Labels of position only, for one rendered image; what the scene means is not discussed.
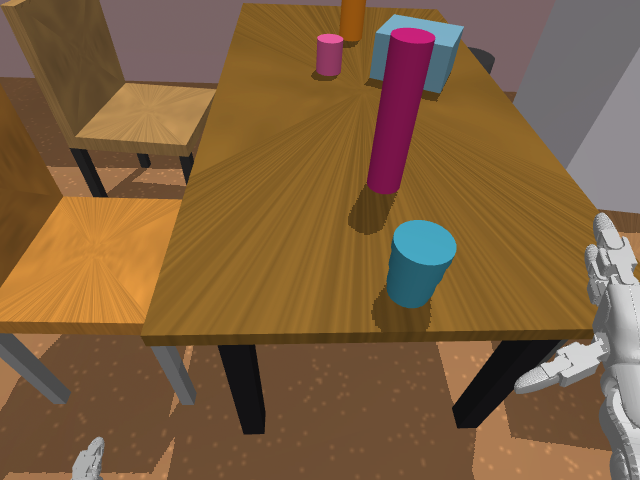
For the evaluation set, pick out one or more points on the right robot arm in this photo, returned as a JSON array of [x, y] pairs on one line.
[[619, 417]]

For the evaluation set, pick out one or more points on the chair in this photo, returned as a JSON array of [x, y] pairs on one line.
[[627, 225], [69, 49], [74, 265]]

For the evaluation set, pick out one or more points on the left robot hand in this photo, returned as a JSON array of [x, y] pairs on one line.
[[88, 464]]

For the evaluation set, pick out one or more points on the table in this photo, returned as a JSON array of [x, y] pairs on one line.
[[279, 239]]

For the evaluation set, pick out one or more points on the right robot hand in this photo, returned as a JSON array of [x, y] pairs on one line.
[[616, 292]]

